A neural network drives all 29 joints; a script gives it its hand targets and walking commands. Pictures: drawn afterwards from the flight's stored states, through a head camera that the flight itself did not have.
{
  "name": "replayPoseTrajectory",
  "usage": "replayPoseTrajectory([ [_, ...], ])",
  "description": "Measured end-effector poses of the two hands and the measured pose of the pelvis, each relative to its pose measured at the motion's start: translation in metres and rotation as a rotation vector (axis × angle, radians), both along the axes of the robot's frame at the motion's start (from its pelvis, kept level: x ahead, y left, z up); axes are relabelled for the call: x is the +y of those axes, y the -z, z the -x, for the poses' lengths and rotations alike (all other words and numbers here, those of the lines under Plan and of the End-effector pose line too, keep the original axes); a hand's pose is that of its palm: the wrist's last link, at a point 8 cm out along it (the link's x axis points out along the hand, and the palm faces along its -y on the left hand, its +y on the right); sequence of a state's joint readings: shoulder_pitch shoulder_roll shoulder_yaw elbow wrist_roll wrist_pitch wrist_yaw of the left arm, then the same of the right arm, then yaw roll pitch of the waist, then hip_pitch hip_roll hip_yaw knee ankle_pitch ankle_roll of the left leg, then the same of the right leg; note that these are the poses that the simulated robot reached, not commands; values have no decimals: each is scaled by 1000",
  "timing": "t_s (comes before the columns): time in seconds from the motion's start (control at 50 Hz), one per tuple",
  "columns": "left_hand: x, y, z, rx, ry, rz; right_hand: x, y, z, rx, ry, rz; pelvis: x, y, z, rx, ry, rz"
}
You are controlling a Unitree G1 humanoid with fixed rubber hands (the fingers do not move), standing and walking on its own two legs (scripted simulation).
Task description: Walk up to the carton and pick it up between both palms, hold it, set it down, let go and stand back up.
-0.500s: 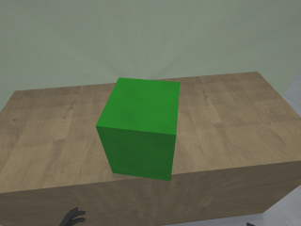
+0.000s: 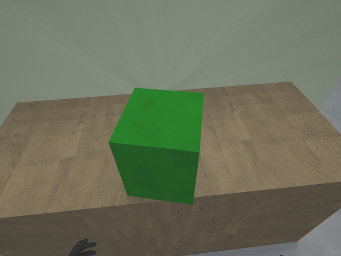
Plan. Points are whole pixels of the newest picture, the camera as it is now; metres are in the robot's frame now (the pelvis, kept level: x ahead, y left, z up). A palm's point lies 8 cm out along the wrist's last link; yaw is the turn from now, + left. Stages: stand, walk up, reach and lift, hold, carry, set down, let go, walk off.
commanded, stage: stand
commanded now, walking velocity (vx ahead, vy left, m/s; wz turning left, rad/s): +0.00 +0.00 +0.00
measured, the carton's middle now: (163, 146) +0.42 +0.00 +0.00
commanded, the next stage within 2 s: none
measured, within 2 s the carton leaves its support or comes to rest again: neither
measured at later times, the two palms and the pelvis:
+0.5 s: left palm out of the picture +0.14 +0.24 -0.08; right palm out of the picture +0.06 -0.27 -0.11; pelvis +0.00 +0.00 +0.00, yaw +0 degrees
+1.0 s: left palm out of the picture +0.14 +0.24 -0.09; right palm out of the picture +0.05 -0.27 -0.11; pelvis +0.00 +0.00 +0.00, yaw +0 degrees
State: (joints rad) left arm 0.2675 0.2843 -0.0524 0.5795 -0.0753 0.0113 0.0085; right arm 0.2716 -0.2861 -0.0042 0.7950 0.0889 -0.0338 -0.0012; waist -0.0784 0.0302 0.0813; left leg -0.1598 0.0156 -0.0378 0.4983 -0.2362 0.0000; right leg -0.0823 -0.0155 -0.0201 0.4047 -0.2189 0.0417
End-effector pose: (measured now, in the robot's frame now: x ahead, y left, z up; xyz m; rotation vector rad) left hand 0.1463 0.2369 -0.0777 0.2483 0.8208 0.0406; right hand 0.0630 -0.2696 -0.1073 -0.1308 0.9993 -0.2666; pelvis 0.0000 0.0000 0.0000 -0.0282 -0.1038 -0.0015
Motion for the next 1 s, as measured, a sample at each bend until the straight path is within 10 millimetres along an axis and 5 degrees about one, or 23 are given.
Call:
replayPoseTrajectory([
  [1.0, 3, 9, 10, 44, -13, -1, -1, 3, 9, 36, 11, 2, 0, 0, 1, -1, 0, 0],
])
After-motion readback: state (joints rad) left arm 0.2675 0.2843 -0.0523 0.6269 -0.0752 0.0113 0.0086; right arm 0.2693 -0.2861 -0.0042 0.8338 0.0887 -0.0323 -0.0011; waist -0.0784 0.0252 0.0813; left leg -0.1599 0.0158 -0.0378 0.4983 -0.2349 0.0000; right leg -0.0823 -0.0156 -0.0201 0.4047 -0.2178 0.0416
